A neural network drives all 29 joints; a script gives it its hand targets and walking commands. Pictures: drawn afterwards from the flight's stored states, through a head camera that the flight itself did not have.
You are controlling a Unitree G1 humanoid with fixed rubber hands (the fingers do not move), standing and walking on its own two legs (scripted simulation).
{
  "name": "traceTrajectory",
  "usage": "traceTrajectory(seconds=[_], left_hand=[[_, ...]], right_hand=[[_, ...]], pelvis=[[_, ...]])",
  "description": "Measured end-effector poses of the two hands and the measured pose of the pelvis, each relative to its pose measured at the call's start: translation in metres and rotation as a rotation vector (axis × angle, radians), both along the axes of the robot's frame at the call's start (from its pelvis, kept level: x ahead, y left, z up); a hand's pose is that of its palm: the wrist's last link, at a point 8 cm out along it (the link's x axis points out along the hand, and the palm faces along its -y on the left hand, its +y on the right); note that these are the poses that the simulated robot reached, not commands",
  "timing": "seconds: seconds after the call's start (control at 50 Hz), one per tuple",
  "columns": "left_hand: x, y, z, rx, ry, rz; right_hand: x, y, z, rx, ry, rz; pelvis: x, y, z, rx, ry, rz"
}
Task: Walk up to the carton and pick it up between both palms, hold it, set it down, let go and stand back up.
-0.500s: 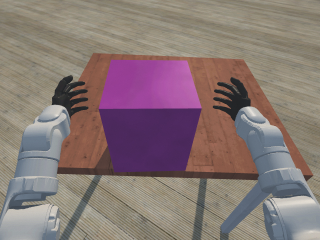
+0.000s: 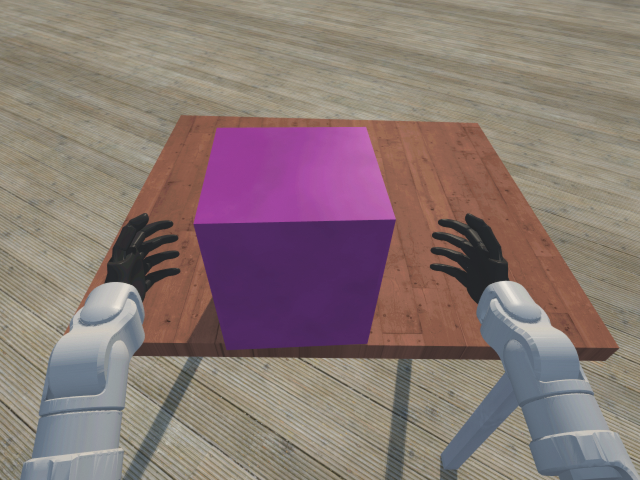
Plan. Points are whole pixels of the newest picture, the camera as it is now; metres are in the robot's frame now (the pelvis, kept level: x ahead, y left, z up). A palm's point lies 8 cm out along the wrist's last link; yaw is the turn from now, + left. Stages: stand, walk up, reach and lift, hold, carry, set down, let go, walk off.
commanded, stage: set down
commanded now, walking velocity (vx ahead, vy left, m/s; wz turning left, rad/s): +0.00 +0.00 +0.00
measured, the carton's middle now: (295, 240) +0.43 +0.05 +0.08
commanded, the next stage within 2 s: let go in 1.66 s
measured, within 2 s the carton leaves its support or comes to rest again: neither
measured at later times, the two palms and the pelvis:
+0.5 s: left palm (126, 350) +0.26 +0.24 +0.08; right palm (493, 342) +0.28 -0.19 +0.07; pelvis +0.03 -0.01 +0.00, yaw +0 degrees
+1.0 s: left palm (129, 408) +0.22 +0.24 +0.02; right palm (491, 394) +0.24 -0.20 +0.02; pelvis +0.05 -0.01 +0.00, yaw +0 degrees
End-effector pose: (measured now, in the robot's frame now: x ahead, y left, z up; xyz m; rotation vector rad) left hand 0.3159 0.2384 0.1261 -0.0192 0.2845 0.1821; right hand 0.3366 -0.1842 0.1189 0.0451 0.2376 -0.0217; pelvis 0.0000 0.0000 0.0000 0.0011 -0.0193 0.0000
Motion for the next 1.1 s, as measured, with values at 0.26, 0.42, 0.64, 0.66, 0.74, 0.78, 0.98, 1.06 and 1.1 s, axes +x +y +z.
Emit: traceTrajectory(seconds=[0.26,0.42,0.64,0.66,0.74,0.78,0.98,1.06,1.1], left_hand=[[-0.027,-0.004,-0.022,0.02,-0.004,-0.002],[-0.047,-0.004,-0.041,0.02,-0.006,0.005],[-0.079,-0.003,-0.065,0.043,0.011,0.005],[-0.081,-0.003,-0.068,0.042,0.019,0.004],[-0.089,-0.002,-0.081,0.043,0.059,-0.002],[-0.092,-0.003,-0.084,0.046,0.07,-0.005],[-0.099,-0.002,-0.106,0.068,0.153,-0.026],[-0.101,-0.002,-0.116,0.076,0.193,-0.033],[-0.103,-0.002,-0.123,0.079,0.218,-0.033]], right_hand=[[-0.03,-0.004,-0.021,0.012,-0.016,-0.01],[-0.051,-0.006,-0.036,0.004,-0.007,-0.013],[-0.078,-0.006,-0.06,0.003,0.037,-0.016],[-0.08,-0.006,-0.062,-0.001,0.044,-0.019],[-0.087,-0.008,-0.072,-0.012,0.077,-0.032],[-0.089,-0.009,-0.076,-0.014,0.09,-0.033],[-0.097,-0.011,-0.101,-0.042,0.162,-0.042],[-0.101,-0.014,-0.113,-0.059,0.2,-0.044],[-0.103,-0.016,-0.119,-0.071,0.222,-0.044]], pelvis=[[0.011,-0.002,0.001,0.004,-0.008,-0.003],[0.022,-0.005,0.002,0.007,-0.01,-0.004],[0.036,-0.008,0.003,0.007,-0.006,0.005],[0.037,-0.008,0.003,0.007,-0.006,0.006],[0.04,-0.008,0.003,0.008,-0.005,0.007],[0.041,-0.008,0.003,0.007,-0.005,0.007],[0.047,-0.007,0.003,0.006,-0.006,0.009],[0.05,-0.007,0.003,0.005,-0.007,0.009],[0.051,-0.006,0.003,0.005,-0.008,0.009]])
